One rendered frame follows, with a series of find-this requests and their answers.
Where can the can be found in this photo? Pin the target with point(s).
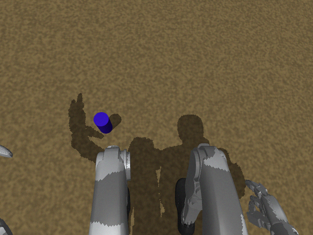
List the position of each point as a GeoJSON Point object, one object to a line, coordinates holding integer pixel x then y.
{"type": "Point", "coordinates": [103, 122]}

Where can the right robot foot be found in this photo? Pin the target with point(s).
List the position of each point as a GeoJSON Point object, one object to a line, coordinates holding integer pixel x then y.
{"type": "Point", "coordinates": [179, 202]}

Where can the right robot hand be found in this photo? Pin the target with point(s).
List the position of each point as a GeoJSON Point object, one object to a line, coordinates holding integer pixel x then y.
{"type": "Point", "coordinates": [270, 210]}

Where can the left robot arm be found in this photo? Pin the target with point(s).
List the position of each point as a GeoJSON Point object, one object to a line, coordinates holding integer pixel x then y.
{"type": "Point", "coordinates": [4, 229]}

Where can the left robot hand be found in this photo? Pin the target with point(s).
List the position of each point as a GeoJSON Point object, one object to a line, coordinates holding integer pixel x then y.
{"type": "Point", "coordinates": [5, 152]}

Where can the right robot arm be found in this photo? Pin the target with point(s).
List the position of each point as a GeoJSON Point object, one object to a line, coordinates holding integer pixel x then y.
{"type": "Point", "coordinates": [283, 229]}

